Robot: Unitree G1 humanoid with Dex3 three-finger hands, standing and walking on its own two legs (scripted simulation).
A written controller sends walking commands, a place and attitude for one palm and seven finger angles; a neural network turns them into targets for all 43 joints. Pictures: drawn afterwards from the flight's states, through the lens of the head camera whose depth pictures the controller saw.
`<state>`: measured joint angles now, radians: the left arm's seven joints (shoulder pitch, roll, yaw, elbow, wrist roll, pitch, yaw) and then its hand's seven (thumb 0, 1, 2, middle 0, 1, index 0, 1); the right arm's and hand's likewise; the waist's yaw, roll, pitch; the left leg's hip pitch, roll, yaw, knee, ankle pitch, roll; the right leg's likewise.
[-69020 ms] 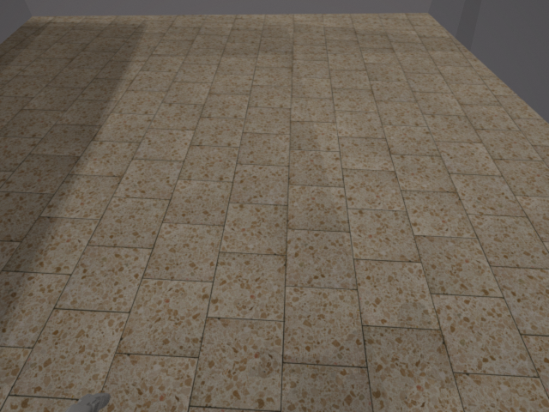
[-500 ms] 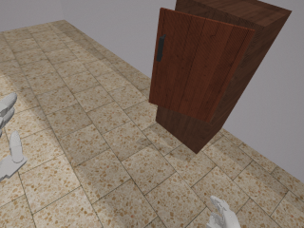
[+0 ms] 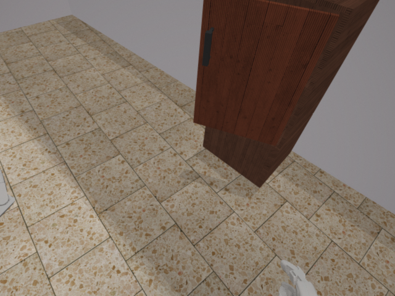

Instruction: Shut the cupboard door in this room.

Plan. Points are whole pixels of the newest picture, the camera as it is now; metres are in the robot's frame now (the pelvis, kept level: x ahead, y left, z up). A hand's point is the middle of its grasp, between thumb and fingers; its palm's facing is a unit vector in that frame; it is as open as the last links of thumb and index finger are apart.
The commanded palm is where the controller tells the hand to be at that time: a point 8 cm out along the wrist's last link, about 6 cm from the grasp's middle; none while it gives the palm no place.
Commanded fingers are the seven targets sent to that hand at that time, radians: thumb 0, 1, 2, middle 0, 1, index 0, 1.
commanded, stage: stop stepping back and stand still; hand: left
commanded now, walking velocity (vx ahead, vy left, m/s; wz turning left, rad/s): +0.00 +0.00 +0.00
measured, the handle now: (208, 46) +0.92 -0.02 +0.05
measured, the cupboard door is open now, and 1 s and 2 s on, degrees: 24 24 24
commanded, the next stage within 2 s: let the arm hang, fingers relaxed in 0.56 s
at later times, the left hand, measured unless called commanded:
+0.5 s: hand (46, 186) +0.24 +0.24 +0.16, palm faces +0.42 -0.79 -0.45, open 7.4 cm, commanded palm +0.18 +0.28 +0.18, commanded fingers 0.00 0.90 0.90 -0.20 -0.30 -0.20 -0.30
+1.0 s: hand out of the picture +0.06 +0.17 -0.17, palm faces +0.05 -0.98 -0.18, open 7.0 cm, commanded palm none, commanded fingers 0.00 0.90 0.90 -0.20 -0.30 -0.20 -0.30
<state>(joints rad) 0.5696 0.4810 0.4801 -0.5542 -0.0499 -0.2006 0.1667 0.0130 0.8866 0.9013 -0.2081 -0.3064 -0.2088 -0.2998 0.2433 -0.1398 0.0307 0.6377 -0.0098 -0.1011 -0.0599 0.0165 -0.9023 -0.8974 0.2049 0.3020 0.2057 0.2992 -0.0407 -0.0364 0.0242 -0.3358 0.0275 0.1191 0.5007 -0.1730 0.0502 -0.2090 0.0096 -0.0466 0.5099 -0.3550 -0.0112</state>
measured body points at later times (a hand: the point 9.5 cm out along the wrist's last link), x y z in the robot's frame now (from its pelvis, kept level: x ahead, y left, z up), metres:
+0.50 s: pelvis +0.04 -0.03 +0.00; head +0.04 -0.02 +0.45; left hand +0.21 +0.28 +0.18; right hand +0.22 -0.27 -0.07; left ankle +0.06 +0.09 -0.74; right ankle -0.02 -0.12 -0.74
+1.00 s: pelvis +0.02 -0.01 +0.00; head +0.04 +0.01 +0.45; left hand +0.06 +0.22 -0.16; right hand +0.07 -0.25 -0.14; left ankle +0.06 +0.09 -0.74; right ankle -0.02 -0.12 -0.74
